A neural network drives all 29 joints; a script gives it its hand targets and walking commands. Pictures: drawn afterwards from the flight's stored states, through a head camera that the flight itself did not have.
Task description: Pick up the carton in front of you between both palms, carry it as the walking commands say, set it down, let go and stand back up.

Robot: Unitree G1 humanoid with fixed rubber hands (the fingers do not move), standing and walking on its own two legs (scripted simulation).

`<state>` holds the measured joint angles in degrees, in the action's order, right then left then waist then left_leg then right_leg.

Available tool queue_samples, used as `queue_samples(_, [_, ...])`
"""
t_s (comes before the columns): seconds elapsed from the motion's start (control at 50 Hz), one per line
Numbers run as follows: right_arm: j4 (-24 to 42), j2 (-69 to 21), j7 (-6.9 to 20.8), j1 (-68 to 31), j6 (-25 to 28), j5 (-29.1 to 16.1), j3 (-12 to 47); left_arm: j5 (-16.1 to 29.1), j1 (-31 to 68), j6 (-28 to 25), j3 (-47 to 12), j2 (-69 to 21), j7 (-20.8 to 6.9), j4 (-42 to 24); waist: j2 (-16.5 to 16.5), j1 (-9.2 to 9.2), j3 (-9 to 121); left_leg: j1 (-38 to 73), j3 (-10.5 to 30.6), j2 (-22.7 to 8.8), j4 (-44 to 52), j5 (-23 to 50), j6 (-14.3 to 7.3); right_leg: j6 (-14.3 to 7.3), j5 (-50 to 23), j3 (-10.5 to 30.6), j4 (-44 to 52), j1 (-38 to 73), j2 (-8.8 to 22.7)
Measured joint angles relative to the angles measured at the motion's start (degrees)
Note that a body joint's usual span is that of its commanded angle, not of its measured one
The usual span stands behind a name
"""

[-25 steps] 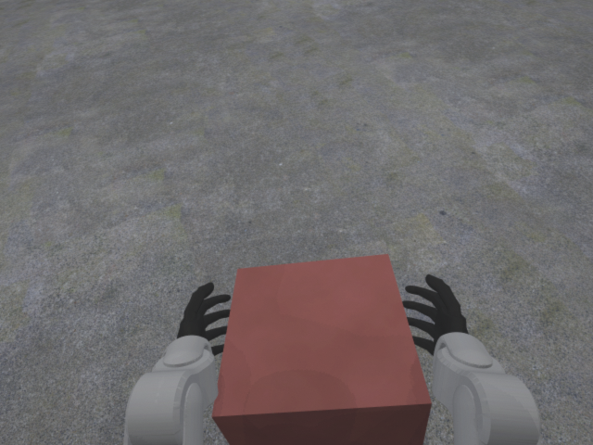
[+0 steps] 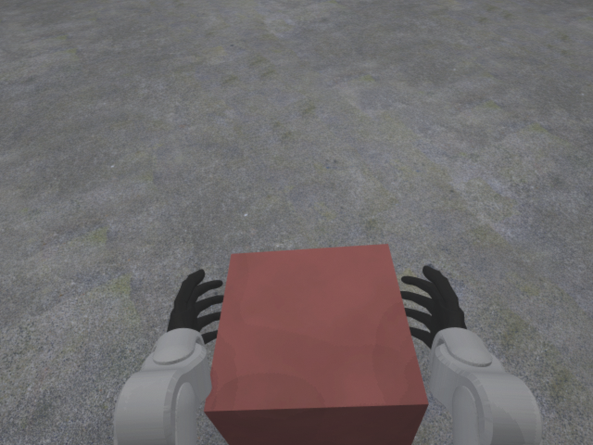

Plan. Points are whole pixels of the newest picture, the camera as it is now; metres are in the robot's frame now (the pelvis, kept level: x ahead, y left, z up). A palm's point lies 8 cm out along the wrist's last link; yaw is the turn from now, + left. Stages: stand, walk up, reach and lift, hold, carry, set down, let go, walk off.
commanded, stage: carry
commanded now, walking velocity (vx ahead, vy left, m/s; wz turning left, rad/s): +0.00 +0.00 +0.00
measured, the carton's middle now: (316, 363) +0.25 -0.01 -0.03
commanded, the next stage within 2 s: none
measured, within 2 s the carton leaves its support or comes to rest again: neither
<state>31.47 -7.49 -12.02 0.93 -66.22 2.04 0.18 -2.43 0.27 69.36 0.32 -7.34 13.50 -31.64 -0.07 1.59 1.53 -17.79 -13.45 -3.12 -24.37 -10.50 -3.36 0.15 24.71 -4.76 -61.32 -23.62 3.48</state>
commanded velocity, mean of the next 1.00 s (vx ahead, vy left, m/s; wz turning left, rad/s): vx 0.00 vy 0.00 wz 0.00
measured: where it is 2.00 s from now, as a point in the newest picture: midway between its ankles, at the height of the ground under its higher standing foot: outside the picture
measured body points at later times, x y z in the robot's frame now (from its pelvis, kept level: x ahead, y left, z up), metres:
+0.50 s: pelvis +0.20 -0.02 +0.00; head +0.24 -0.02 +0.45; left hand +0.46 +0.15 +0.08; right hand +0.48 -0.15 +0.08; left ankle +0.03 +0.08 -0.73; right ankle +0.21 -0.12 -0.74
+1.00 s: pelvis +0.26 +0.04 -0.01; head +0.24 +0.05 +0.44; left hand +0.52 +0.20 +0.08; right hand +0.52 -0.09 +0.07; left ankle +0.21 +0.12 -0.74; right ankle +0.21 -0.12 -0.74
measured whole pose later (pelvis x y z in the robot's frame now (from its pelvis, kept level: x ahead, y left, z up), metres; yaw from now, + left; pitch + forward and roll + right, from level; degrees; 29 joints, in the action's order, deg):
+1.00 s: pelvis +0.26 +0.04 -0.01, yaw +3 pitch +3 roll +0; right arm 22.5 -7.4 -14.9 -4.4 -71.4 5.1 0.7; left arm -5.5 6.4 70.3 -0.7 -7.5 14.0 -24.1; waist -1.3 0.1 5.9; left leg -13.4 -8.3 -0.5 -29.5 -19.2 -2.6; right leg 4.4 18.6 -5.1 -27.6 -11.2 6.4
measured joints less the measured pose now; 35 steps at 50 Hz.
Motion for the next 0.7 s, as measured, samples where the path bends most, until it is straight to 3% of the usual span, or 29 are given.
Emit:
queue_samples(0.12, [2.27,0.03,0.22,0.12,0.35,0.32,0.17,-0.47,0.03,-0.9,-0.56,-0.05,-0.4,-1.8,0.38,-0.1,-0.9,8.26,1.65,-0.02,6.21,-1.72,1.59,0.82,-9.79,-2.06,24.46,-3.67,-0.46])
queue_samples(0.2, [2.65,0.09,0.25,-0.58,-0.24,0.57,0.61,-0.85,0.06,-0.32,-0.51,-0.03,-0.3,-3.19,-0.18,-1.62,0.13,12.3,1.9,0.25,2.49,-7.81,3.52,1.13,-24.24,-5.09,36.43,0.39,-0.21])
queue_samples(0.26, [0.62,0.17,0.56,-1.77,-1.69,1.02,-0.24,-0.66,0.55,-0.37,-0.43,-0.01,-0.06,-0.37,2.91,-2.09,2.45,12.3,3.21,-2.05,-3.32,-11.24,4.95,-2.61,-17.29,-6.83,34.77,2.61,-1.69])
queue_samples(0.3, [-1.13,0.19,0.39,-2.32,-2.63,1.37,-0.58,-0.51,1.74,0.3,0.18,0.01,-0.22,2.21,3.93,-1.79,3.28,11.91,4.87,-2.49,-5.27,-12.68,5.41,-3.23,-16.57,-7.56,34.08,3.21,-1.81])
queue_samples(0.32, [-1.71,0.19,-0.02,-2.4,-3.03,1.63,-0.46,-0.5,2.23,0.51,0.41,0.0,-0.38,3.27,3.69,-1.7,3.49,12.03,5.31,-2.17,-5.36,-12.66,5.68,-3.26,-18.82,-7.6,33.91,3.47,-1.42])
queue_samples(0.42, [-3.37,0.18,-0.47,-2.84,-3.08,1.7,-0.54,-0.52,2.91,0.03,1.16,-0.01,-0.97,5.55,2.73,-1.99,4.0,13.59,5.81,-1.54,-0.41,-10.04,6.24,-2.6,-12.32,-7.17,35.62,4.36,-1.65])
queue_samples(0.6, [1.46,0.14,-0.31,-3.28,-0.56,0.83,-0.27,-0.38,2.47,-2.11,0.13,0.0,-0.11,-0.95,0.19,-1.92,1.72,17.24,3.88,-0.48,7.13,-4.33,6.84,-1.63,-16.93,-5.41,32.61,3.02,-0.51])
queue_samples(0.66, [0.93,0.12,-0.05,-2.16,-0.7,1.42,0.54,-0.69,1.25,-1.57,-0.18,0.01,0.1,-1.42,0.38,-2.46,2.45,17.39,2.72,-0.8,3.44,-4.59,6.31,-1.36,-15.56,-6.25,34.6,6.18,-0.46])
queue_samples(0.7, [0.13,0.11,-0.42,-1.21,-1.25,1.78,0.67,-0.84,1.09,-0.92,-0.79,-0.01,0.43,-0.79,0.35,-2.82,3.02,13.66,2.53,-1.55,-6.24,-4.43,6.13,-1.13,-14.42,-6.44,39.48,10.02,-0.57])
